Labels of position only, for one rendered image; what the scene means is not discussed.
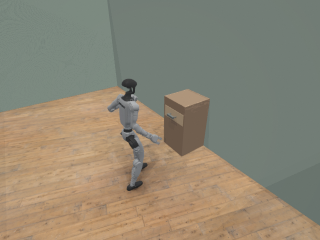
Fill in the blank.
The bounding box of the robot right foot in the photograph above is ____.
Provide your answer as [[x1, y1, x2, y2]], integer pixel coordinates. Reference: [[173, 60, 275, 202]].
[[127, 180, 143, 191]]

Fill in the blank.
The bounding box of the robot right forearm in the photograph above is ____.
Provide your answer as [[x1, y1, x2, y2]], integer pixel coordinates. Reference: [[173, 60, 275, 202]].
[[133, 124, 153, 139]]

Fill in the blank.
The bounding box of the robot head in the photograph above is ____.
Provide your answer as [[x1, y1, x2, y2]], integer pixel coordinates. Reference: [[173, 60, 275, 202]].
[[121, 78, 137, 102]]

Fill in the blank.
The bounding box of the handle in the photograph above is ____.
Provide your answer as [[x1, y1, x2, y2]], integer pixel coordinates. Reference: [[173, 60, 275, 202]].
[[167, 113, 176, 119]]

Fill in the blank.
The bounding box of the drawer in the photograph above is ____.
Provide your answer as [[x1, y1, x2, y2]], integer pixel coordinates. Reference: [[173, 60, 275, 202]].
[[165, 104, 184, 126]]

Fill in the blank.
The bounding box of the robot left upper arm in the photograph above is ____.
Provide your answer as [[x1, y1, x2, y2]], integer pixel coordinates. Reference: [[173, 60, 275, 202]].
[[107, 94, 124, 112]]

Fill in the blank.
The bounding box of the right robot hand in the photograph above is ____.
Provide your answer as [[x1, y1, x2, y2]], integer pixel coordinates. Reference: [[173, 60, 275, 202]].
[[150, 134, 162, 145]]

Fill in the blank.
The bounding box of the left robot hand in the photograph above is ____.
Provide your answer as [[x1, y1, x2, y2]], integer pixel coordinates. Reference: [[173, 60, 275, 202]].
[[131, 94, 138, 101]]

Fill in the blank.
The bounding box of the robot right upper arm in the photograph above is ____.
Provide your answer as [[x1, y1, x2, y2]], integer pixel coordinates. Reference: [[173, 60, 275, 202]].
[[129, 102, 140, 130]]

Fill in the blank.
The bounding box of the cabinet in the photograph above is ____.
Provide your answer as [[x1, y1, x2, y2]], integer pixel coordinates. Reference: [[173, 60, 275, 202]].
[[164, 89, 210, 156]]

